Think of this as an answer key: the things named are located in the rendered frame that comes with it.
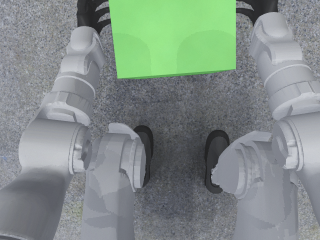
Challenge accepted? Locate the left robot shin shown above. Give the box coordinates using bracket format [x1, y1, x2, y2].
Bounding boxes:
[85, 123, 146, 176]

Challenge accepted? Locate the left robot upper arm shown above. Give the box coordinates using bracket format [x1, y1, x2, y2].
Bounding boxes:
[0, 118, 93, 240]

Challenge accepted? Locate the left robot hand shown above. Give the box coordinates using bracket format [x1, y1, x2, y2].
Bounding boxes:
[76, 0, 111, 36]

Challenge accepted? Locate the robot shin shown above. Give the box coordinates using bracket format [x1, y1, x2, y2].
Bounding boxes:
[85, 123, 146, 176]
[211, 130, 299, 194]

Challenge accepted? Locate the right robot hand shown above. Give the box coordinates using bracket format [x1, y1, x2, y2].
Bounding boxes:
[236, 0, 279, 27]

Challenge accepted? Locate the right robot upper arm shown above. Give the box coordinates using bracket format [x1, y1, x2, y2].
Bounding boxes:
[271, 111, 320, 226]

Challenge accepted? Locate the robot left forearm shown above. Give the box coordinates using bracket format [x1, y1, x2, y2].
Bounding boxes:
[18, 26, 106, 165]

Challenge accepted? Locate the carton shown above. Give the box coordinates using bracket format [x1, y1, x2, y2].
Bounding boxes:
[108, 0, 236, 79]

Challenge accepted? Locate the right robot shin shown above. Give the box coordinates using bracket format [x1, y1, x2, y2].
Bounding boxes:
[211, 130, 299, 194]

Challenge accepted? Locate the robot right forearm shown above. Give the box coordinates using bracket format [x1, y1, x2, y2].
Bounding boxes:
[248, 12, 320, 121]

